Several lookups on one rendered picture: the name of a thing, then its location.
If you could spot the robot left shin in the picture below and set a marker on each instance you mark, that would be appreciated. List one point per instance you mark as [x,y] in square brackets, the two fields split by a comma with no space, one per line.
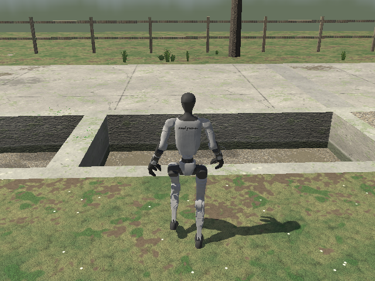
[174,203]

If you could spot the robot right upper arm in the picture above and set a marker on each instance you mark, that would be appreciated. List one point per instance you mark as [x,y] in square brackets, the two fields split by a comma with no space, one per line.
[209,133]

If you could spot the robot right forearm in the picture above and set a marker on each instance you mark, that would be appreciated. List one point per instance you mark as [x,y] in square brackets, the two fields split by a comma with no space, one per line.
[217,152]

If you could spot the robot left upper arm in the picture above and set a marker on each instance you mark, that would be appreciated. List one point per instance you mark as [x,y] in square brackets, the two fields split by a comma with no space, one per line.
[170,123]

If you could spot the robot left hand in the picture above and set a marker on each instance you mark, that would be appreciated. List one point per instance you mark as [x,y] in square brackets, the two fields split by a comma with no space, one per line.
[153,167]

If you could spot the robot left thigh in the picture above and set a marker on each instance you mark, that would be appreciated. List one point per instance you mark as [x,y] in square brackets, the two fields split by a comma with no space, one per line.
[173,172]

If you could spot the robot left forearm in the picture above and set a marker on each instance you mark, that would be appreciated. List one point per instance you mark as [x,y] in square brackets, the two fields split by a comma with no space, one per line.
[157,155]

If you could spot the robot right hand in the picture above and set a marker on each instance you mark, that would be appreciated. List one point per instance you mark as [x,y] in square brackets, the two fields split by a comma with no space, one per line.
[221,162]

